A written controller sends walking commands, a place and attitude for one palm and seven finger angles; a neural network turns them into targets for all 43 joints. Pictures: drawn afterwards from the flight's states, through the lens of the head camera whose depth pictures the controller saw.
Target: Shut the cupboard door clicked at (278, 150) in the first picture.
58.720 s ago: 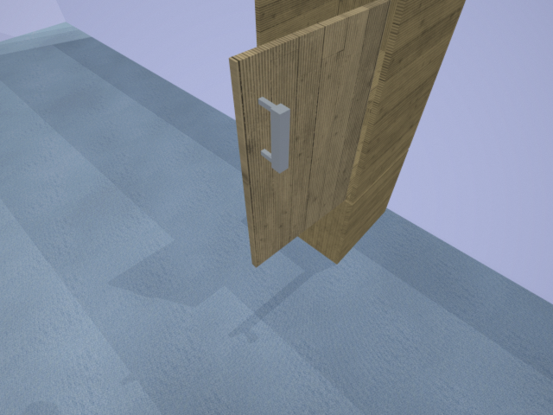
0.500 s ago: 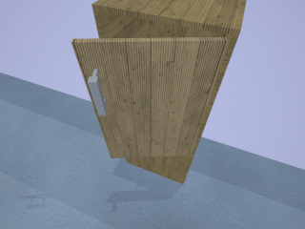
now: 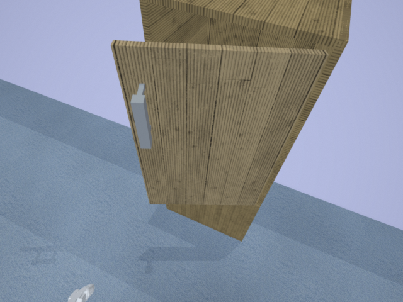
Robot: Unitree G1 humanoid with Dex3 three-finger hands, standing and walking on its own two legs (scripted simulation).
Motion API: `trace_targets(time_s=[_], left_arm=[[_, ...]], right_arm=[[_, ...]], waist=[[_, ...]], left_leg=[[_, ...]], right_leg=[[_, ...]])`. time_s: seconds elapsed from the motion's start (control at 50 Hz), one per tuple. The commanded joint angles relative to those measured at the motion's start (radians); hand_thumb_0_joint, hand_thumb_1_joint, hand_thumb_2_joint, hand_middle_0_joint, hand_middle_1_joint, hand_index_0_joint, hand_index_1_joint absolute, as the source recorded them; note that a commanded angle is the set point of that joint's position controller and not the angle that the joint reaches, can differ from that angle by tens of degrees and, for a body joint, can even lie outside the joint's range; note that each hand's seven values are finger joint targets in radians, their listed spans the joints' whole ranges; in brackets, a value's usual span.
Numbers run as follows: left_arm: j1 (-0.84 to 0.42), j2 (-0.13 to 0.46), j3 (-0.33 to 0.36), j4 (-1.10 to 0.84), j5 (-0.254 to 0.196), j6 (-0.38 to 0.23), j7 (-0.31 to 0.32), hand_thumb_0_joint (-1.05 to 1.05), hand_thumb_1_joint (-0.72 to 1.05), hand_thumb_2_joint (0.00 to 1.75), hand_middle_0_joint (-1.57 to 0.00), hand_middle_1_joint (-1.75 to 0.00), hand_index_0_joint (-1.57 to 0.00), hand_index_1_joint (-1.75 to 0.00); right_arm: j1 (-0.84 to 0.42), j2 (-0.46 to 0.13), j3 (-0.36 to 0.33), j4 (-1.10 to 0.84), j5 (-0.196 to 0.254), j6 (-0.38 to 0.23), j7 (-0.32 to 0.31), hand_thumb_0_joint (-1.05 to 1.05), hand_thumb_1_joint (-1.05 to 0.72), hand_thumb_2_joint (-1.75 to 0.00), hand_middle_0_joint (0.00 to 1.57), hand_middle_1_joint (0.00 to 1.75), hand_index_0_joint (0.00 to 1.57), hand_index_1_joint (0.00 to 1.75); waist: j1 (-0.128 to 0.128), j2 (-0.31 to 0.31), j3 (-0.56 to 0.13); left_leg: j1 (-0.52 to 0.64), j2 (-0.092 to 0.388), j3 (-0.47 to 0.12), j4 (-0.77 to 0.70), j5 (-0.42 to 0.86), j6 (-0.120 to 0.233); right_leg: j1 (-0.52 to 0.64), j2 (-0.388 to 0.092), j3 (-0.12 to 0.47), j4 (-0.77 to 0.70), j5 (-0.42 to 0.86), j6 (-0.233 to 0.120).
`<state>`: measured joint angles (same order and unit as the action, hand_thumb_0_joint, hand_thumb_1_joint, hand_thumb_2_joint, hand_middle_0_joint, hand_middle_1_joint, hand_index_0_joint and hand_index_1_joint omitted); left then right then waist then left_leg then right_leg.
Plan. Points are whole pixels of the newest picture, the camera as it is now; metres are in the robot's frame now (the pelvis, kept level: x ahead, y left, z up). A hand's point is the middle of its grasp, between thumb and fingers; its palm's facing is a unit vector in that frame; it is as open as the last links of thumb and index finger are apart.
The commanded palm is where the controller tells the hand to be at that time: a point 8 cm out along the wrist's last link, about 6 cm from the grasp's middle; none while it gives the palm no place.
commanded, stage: raise the hand and make a fist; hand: left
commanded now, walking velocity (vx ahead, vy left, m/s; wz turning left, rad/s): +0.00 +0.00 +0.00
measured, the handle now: (144, 117) +0.44 +0.16 +0.12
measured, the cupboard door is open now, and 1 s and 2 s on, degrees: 24 24 24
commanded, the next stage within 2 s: bring the fist close to the handle in 1.84 s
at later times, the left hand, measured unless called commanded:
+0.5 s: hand (99, 285) +0.15 +0.19 +0.00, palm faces +0.14 -0.99 -0.05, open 5.4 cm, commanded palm +0.12 +0.23 +0.01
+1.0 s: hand (87, 250) +0.19 +0.20 +0.06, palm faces +0.10 -0.99 -0.05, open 3.3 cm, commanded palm +0.16 +0.25 +0.07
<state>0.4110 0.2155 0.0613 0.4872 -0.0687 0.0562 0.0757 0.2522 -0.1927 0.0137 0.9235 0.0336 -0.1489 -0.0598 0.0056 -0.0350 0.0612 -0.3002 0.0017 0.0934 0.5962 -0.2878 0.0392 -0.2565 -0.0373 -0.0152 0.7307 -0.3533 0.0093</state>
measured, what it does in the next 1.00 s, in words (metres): stands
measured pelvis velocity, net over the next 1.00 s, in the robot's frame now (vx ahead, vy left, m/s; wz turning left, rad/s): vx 0.00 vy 0.00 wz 0.06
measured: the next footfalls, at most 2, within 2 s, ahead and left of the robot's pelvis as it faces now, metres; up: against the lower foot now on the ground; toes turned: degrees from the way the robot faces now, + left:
none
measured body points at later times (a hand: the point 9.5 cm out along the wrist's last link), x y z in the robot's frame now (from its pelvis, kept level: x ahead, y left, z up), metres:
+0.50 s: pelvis -0.02 -0.03 -0.07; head +0.02 -0.02 +0.38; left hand +0.13 +0.24 +0.01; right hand +0.21 -0.24 -0.12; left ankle +0.02 +0.09 -0.73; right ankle +0.00 -0.11 -0.73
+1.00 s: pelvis +0.00 +0.00 -0.03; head +0.02 +0.01 +0.42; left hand +0.17 +0.26 +0.06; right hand +0.19 -0.21 -0.10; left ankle +0.02 +0.09 -0.73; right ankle +0.00 -0.11 -0.73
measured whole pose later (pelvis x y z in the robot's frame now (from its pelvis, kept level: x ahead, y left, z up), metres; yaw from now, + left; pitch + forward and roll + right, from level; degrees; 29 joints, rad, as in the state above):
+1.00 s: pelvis +0.00 +0.00 -0.03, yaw +4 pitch +6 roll -2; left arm 0.48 0.25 0.15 -0.22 -0.29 -0.26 -0.20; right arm 0.26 -0.24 0.03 0.54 0.03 -0.25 -0.05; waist 0.02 0.03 -0.09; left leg -0.60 -0.01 0.02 0.90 -0.41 0.05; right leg -0.52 0.01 -0.08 0.86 -0.45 -0.02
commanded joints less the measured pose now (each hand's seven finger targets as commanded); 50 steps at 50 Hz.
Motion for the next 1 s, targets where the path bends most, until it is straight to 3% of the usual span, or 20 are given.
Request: trace_targets(time_s=[0.0,0.02,0.04,0.06,0.08,0.1,0.12,0.14,0.18,0.22,0.28,0.36,0.38,0.48,0.56,0.66,0.74,0.86,0.92,0.98], left_arm=[[-0.040,-0.039,-0.037,-0.665,-0.096,-0.172,0.022,0.00,0.90,0.90,-0.27,-0.38,-0.27,-0.38],[0.022,-0.025,-0.001,-0.588,-0.110,-0.221,-0.008,0.00,0.90,0.90,-0.29,-0.40,-0.29,-0.40],[0.134,-0.017,0.051,-0.479,-0.126,-0.290,-0.043,0.00,0.90,0.90,-0.31,-0.42,-0.31,-0.42],[0.218,-0.015,0.081,-0.374,-0.145,-0.365,-0.103,0.00,0.90,0.90,-0.33,-0.44,-0.33,-0.44],[0.231,-0.002,0.120,-0.349,-0.169,-0.459,-0.167,0.00,0.90,0.90,-0.35,-0.46,-0.35,-0.46],[0.266,0.007,0.147,-0.340,-0.184,-0.546,-0.249,0.00,0.90,0.90,-0.36,-0.48,-0.36,-0.48],[0.248,0.046,0.178,-0.299,-0.191,-0.620,-0.330,0.00,0.90,0.90,-0.38,-0.50,-0.38,-0.50],[0.274,0.051,0.183,-0.302,-0.200,-0.635,-0.382,0.00,0.90,0.90,-0.40,-0.52,-0.40,-0.52],[0.188,0.125,0.221,-0.431,-0.243,-0.591,-0.432,0.00,0.90,0.90,-0.44,-0.56,-0.44,-0.56],[0.082,0.172,0.251,-0.608,-0.272,-0.550,-0.408,0.00,0.90,0.90,-0.47,-0.60,-0.47,-0.60],[-0.082,0.192,0.236,-0.868,-0.261,-0.591,-0.327,0.00,0.90,0.90,-0.53,-0.66,-0.53,-0.66],[-0.145,0.161,0.154,-0.875,-0.240,-0.648,-0.323,0.00,0.90,0.90,-0.60,-0.74,-0.60,-0.74],[-0.124,0.154,0.144,-0.831,-0.239,-0.639,-0.342,0.00,0.90,0.90,-0.62,-0.76,-0.62,-0.76],[0.023,0.158,0.164,-0.739,-0.263,-0.468,-0.415,0.00,0.90,0.90,-0.71,-0.86,-0.71,-0.86],[0.081,0.198,0.271,-0.775,-0.277,-0.384,-0.358,0.00,0.90,0.90,-0.79,-0.94,-0.79,-0.94],[0.094,0.146,0.226,-0.839,-0.267,-0.426,-0.312,0.00,0.90,0.90,-0.88,-1.04,-0.88,-1.04],[0.090,0.117,0.160,-0.864,-0.251,-0.443,-0.312,0.00,0.90,0.90,-0.95,-1.12,-0.95,-1.12],[0.027,0.170,0.190,-0.919,-0.237,-0.412,-0.281,0.00,0.90,0.90,-1.06,-1.24,-1.06,-1.24],[0.005,0.145,0.166,-0.949,-0.233,-0.392,-0.267,0.00,0.90,0.90,-1.12,-1.30,-1.12,-1.30],[-0.007,0.142,0.167,-0.938,-0.234,-0.354,-0.264,0.00,0.90,0.90,-1.17,-1.36,-1.17,-1.36]], right_arm=[[-0.051,-0.151,-0.085,-0.281,0.010,-0.216,0.023,0.00,-0.90,-0.90,0.20,0.30,0.20,0.30],[-0.060,-0.157,-0.090,-0.311,0.003,-0.227,0.036,0.00,-0.90,-0.90,0.20,0.30,0.20,0.30],[-0.075,-0.158,-0.090,-0.329,-0.002,-0.224,0.044,0.00,-0.90,-0.90,0.20,0.30,0.20,0.30],[-0.073,-0.161,-0.088,-0.344,-0.001,-0.215,0.056,0.00,-0.90,-0.90,0.20,0.30,0.20,0.30],[-0.087,-0.164,-0.087,-0.364,-0.013,-0.204,0.065,0.00,-0.90,-0.90,0.20,0.30,0.20,0.30],[-0.105,-0.176,-0.094,-0.389,-0.023,-0.192,0.069,0.00,-0.90,-0.90,0.20,0.30,0.20,0.30],[-0.117,-0.173,-0.109,-0.393,-0.024,-0.185,0.065,0.00,-0.90,-0.90,0.20,0.30,0.20,0.30],[-0.135,-0.172,-0.115,-0.443,-0.017,-0.178,0.061,0.00,-0.90,-0.90,0.20,0.30,0.20,0.30],[-0.164,-0.182,-0.110,-0.534,0.003,-0.157,0.058,0.00,-0.90,-0.90,0.20,0.30,0.20,0.30],[-0.168,-0.172,-0.096,-0.585,0.013,-0.158,0.041,0.00,-0.90,-0.90,0.20,0.30,0.20,0.30],[-0.114,-0.154,-0.082,-0.584,0.003,-0.178,0.022,0.00,-0.90,-0.90,0.20,0.30,0.20,0.30],[-0.072,-0.162,-0.061,-0.519,-0.009,-0.205,0.000,0.00,-0.90,-0.90,0.20,0.30,0.20,0.30],[-0.068,-0.164,-0.061,-0.508,-0.006,-0.208,-0.006,0.00,-0.90,-0.90,0.20,0.30,0.20,0.30],[-0.072,-0.165,-0.056,-0.528,0.015,-0.187,-0.016,0.00,-0.90,-0.90,0.20,0.30,0.20,0.30],[-0.092,-0.141,-0.053,-0.542,0.006,-0.157,-0.018,0.00,-0.90,-0.90,0.20,0.30,0.20,0.30],[-0.078,-0.140,-0.049,-0.544,-0.007,-0.150,-0.002,0.00,-0.90,-0.90,0.20,0.30,0.20,0.30],[-0.061,-0.158,-0.046,-0.550,-0.004,-0.160,0.005,0.00,-0.90,-0.90,0.20,0.30,0.20,0.30],[-0.059,-0.167,-0.039,-0.550,0.000,-0.161,-0.002,0.00,-0.90,-0.90,0.20,0.30,0.20,0.30],[-0.063,-0.164,-0.029,-0.555,0.004,-0.160,-0.002,0.00,-0.90,-0.90,0.20,0.30,0.20,0.30],[-0.065,-0.163,-0.025,-0.551,0.006,-0.156,-0.003,0.00,-0.90,-0.90,0.20,0.30,0.20,0.30]], waist=[[-0.035,0.178,-0.101],[-0.026,0.121,-0.050],[-0.010,-0.019,-0.023],[0.007,-0.032,-0.020],[0.012,-0.118,-0.089],[0.025,-0.170,-0.147],[0.027,-0.295,-0.193],[0.047,-0.302,-0.217],[0.074,-0.071,-0.253],[0.068,0.069,-0.302],[0.014,0.099,-0.358],[-0.061,0.067,-0.285],[-0.064,0.059,-0.274],[-0.006,0.076,-0.326],[0.046,0.032,-0.360],[0.035,0.043,-0.324],[0.012,0.073,-0.300],[0.014,0.082,-0.295],[0.014,0.116,-0.287],[0.012,0.086,-0.279]], left_leg=[[0.011,0.078,-0.199,-0.104,0.281,-0.077],[-0.101,0.043,-0.185,-0.040,0.096,-0.080],[-0.211,0.011,-0.169,0.040,-0.043,-0.078],[-0.270,-0.012,-0.146,0.107,-0.041,-0.080],[-0.329,-0.014,-0.134,0.187,-0.012,-0.075],[-0.369,-0.011,-0.122,0.277,0.086,-0.058],[-0.477,-0.025,-0.107,0.352,0.044,-0.064],[-0.544,-0.036,-0.088,0.371,-0.024,-0.056],[-0.532,-0.048,-0.069,0.357,-0.098,-0.045],[-0.486,-0.040,-0.071,0.362,-0.141,-0.028],[-0.432,-0.014,-0.103,0.402,-0.123,-0.011],[-0.425,0.003,-0.132,0.435,-0.096,0.001],[-0.434,0.005,-0.131,0.437,-0.100,-0.001],[-0.387,-0.005,-0.131,0.358,-0.043,-0.002],[-0.339,-0.005,-0.139,0.292,0.049,-0.010],[-0.254,-0.004,-0.139,0.235,0.142,-0.012],[-0.213,0.000,-0.141,0.201,0.103,-0.013],[-0.167,0.007,-0.155,0.151,0.066,-0.015],[-0.132,0.011,-0.162,0.119,0.064,-0.020],[-0.111,0.013,-0.161,0.102,0.076,-0.020]], right_leg=[[-0.315,0.022,-0.061,0.125,-0.049,-0.024],[-0.319,0.029,-0.081,0.029,-0.041,-0.037],[-0.356,0.038,-0.091,-0.052,-0.064,-0.039],[-0.377,0.034,-0.070,-0.063,-0.080,-0.050],[-0.414,0.030,-0.060,0.002,-0.061,-0.055],[-0.406,0.032,-0.034,0.080,0.143,-0.051],[-0.411,0.011,0.031,0.128,0.152,-0.028],[-0.402,0.002,0.085,0.124,0.062,-0.018],[-0.386,0.003,0.128,0.087,-0.148,-0.033],[-0.399,0.003,0.158,0.041,-0.303,-0.033],[-0.430,0.010,0.186,0.024,-0.298,-0.018],[-0.494,0.029,0.154,0.041,-0.209,-0.014],[-0.492,0.025,0.156,0.036,-0.196,-0.008],[-0.358,0.018,0.131,0.001,-0.102,0.004],[-0.243,0.019,0.086,0.012,0.072,0.006],[-0.253,0.045,-0.004,0.055,0.239,-0.008],[-0.303,0.060,-0.040,0.046,0.136,-0.024],[-0.279,0.064,-0.050,0.018,0.086,-0.031],[-0.268,0.065,-0.063,0.008,0.083,-0.034],[-0.242,0.066,-0.063,-0.016,0.105,-0.031]])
